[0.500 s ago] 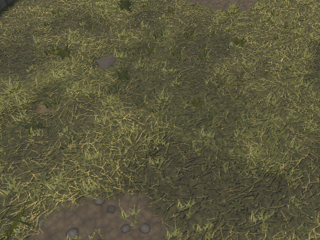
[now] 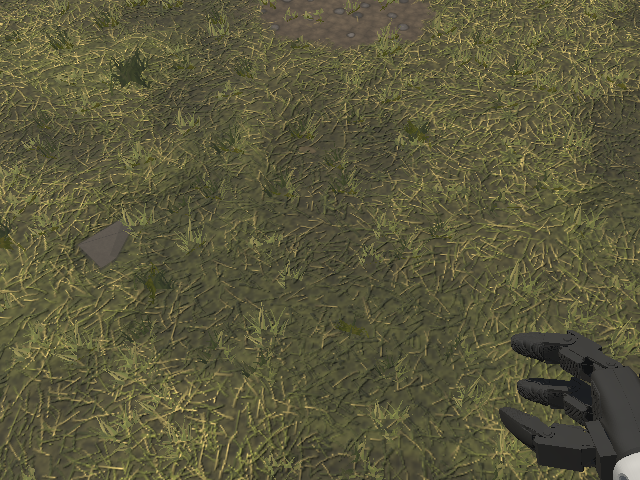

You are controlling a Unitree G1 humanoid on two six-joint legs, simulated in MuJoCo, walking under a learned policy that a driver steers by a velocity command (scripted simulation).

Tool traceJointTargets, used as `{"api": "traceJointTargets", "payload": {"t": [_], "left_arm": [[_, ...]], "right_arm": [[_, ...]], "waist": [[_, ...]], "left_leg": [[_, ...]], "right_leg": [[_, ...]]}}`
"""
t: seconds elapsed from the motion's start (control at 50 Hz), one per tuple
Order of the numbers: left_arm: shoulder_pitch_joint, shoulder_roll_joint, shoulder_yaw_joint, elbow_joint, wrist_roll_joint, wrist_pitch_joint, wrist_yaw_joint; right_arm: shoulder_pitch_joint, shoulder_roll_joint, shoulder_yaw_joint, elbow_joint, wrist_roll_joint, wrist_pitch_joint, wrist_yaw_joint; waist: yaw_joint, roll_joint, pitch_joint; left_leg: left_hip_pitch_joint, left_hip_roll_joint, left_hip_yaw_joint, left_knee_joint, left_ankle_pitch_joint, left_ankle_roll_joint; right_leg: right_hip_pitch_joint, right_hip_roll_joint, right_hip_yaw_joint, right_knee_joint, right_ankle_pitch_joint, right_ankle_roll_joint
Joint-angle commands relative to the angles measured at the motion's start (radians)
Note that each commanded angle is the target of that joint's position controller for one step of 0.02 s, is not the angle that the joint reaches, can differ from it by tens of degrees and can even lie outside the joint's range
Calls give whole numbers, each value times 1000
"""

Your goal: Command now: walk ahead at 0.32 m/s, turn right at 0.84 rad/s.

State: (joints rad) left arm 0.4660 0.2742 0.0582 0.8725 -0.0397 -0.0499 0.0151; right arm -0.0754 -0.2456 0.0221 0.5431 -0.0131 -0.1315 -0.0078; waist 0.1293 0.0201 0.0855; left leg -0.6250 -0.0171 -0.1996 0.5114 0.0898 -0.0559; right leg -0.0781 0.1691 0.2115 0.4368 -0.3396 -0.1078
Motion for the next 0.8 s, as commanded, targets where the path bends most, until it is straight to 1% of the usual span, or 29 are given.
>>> {"api": "traceJointTargets", "payload": {"t": [0.02, 0.04, 0.06, 0.08, 0.1, 0.12, 0.14, 0.16, 0.18, 0.2, 0.24, 0.26, 0.28, 0.32, 0.38, 0.44, 0.48, 0.5, 0.52, 0.54, 0.56, 0.58, 0.6, 0.62, 0.64, 0.66, 0.68, 0.74, 0.8], "left_arm": [[-70, 155, 51, -81, -9, 15, 23], [-113, 140, 51, -113, -8, 21, 27], [-98, 54, 26, -154, 20, 28, 27], [101, 2, 2, -171, 24, 32, 20], [218, 91, 9, -158, 19, 44, 7], [146, 127, 17, -184, -2, 63, 4], [20, 169, 36, -194, 0, 78, 17], [-56, 196, 52, -220, 0, 97, 29], [-86, 182, 53, -238, 6, 109, 32], [-99, 144, 46, -257, 13, 111, 31], [-144, 82, 32, -291, 19, 98, 29], [-161, 76, 30, -302, 21, 93, 27], [-172, 83, 31, -306, 20, 92, 22], [-202, 98, 31, -315, 21, 97, 10], [-250, 109, 28, -329, 23, 105, -4], [-303, 121, 27, -351, 28, 108, -16], [-273, 121, 30, -338, 32, 103, -22], [-250, 151, 39, -330, 34, 100, -19], [-227, 225, 56, -337, 37, 101, -6], [-265, 290, 61, -360, 60, 102, -1], [-254, 197, 40, -352, 76, 86, -1], [-297, 131, 14, -333, 81, 69, -4], [-355, 110, 9, -323, 74, 57, -7], [-392, 97, 5, -313, 66, 46, -7], [-415, 103, 6, -303, 69, 42, -4], [-425, 126, 15, -299, 71, 44, 1], [-413, 144, 24, -292, 68, 51, 7], [-376, 141, 33, -269, 59, 67, 25], [-379, 149, 45, -256, 55, 73, 33]], "right_arm": [[118, -128, -71, -46, 16, 6, -19], [226, -142, -83, -20, 4, 10, -24], [385, -173, -89, 17, -10, 20, -29], [399, -174, -70, -7, -48, 33, -25], [366, -175, -81, -3, -22, 53, -10], [249, -186, -97, -12, 3, 68, -12], [180, -104, -77, -33, 2, 81, -24], [131, -84, -64, -34, -4, 91, -30], [104, -93, -66, -20, -10, 95, -27], [99, -103, -76, 6, -12, 92, -24], [137, -130, -94, 55, -14, 82, -22], [153, -146, -103, 73, -14, 80, -23], [152, -157, -109, 82, -12, 83, -25], [133, -172, -116, 92, -3, 92, -25], [125, -202, -124, 112, 11, 103, -9], [166, -234, -132, 141, 32, 107, 8], [175, -234, -129, 160, 49, 112, 8], [226, -204, -118, 184, 49, 112, 9], [267, -142, -97, 184, 14, 108, 15], [258, -125, -86, 143, -9, 105, 16], [196, -186, -105, 156, 0, 111, 10], [220, -178, -107, 172, 23, 121, 13], [267, -152, -103, 207, 31, 133, 9], [288, -157, -105, 226, 23, 145, 3], [301, -163, -108, 232, 24, 152, 1], [295, -176, -112, 221, 30, 154, 1], [284, -182, -114, 209, 36, 155, 0], [243, -150, -105, 170, 44, 165, 5], [244, -140, -105, 142, 41, 174, 16]], "waist": [[-145, -110, -163], [-208, -113, -226], [-245, -14, -367], [-153, 232, -539], [-119, 237, -606], [-94, 208, -527], [-116, 71, -374], [-107, 44, -263], [-94, 32, -184], [-82, 40, -149], [-98, 73, -153], [-103, 75, -183], [-105, 69, -211], [-106, 62, -223], [-112, 75, -191], [-132, 92, -174], [-108, 92, -180], [-107, 66, -186], [-132, -115, -226], [-133, -318, -228], [-66, -191, -250], [-104, -160, -235], [-137, -142, -221], [-144, -154, -200], [-158, -166, -180], [-158, -175, -161], [-145, -173, -156], [-109, -159, -146], [-108, -163, -154]], "left_leg": [[581, -106, 108, -121, 196, 2], [699, -58, 95, -135, 249, 17], [915, 177, -69, -16, 487, 99], [1059, 478, -401, 58, 870, 272], [1019, 570, -514, 57, 739, 376], [928, 529, -517, -44, 186, 391], [742, 411, -367, -127, -83, 334], [575, 339, -242, -172, -129, 293], [442, 291, -142, -202, -83, 274], [376, 259, -57, -218, -32, 264], [385, 252, 37, -237, 133, 286], [427, 279, 47, -235, 185, 305], [455, 302, 59, -237, 189, 316], [438, 314, 99, -252, 108, 319], [377, 295, 164, -261, -1, 305], [433, 315, 163, -219, -21, 289], [434, 295, 188, -133, -41, 239], [378, 257, 222, -65, -92, 180], [242, 167, 320, 133, -321, 84], [22, 46, 332, 306, -700, 6], [36, 77, 215, 461, -719, -13], [75, 94, 182, 485, -673, -8], [107, 104, 178, 463, -622, -11], [143, 99, 173, 458, -561, -23], [200, 87, 180, 460, -524, -30], [201, 70, 204, 458, -511, -34], [179, 66, 217, 456, -510, -35], [133, 91, 224, 410, -526, -26], [158, 96, 247, 352, -532, -7]], "right_leg": [[-303, -43, 153, 121, 429, 62], [-308, -12, 122, 285, 415, 106], [-405, 13, 48, 599, -43, 145], [-512, 49, 29, 896, -490, 165], [-542, -58, 33, 1093, -430, 199], [-640, -134, -42, 1166, -277, 209], [-660, -178, -94, 1099, -165, 214], [-628, -199, -116, 1063, -106, 218], [-576, -218, -126, 1005, -98, 215], [-537, -227, -143, 917, -86, 207], [-525, -241, -167, 781, -61, 202], [-528, -255, -164, 735, -40, 199], [-520, -268, -160, 694, -5, 195], [-462, -277, -163, 603, 56, 181], [-348, -245, -196, 453, 80, 153], [-301, -214, -220, 294, 40, 124], [-183, -177, -248, 76, 132, 85], [-70, -179, -218, -27, 228, 52], [82, -357, 2, -68, 501, -8], [107, -568, 238, -73, 605, -198], [33, -553, 186, -87, 576, -234], [-15, -495, 79, -87, 537, -184], [-43, -442, -3, -82, 490, -128], [-84, -428, -55, -82, 507, -106], [-143, -408, -109, -79, 539, -97], [-152, -401, -132, -77, 538, -99], [-128, -414, -132, -73, 526, -110], [-64, -478, -113, -70, 488, -135], [-41, -512, -125, -55, 508, -129]]}}
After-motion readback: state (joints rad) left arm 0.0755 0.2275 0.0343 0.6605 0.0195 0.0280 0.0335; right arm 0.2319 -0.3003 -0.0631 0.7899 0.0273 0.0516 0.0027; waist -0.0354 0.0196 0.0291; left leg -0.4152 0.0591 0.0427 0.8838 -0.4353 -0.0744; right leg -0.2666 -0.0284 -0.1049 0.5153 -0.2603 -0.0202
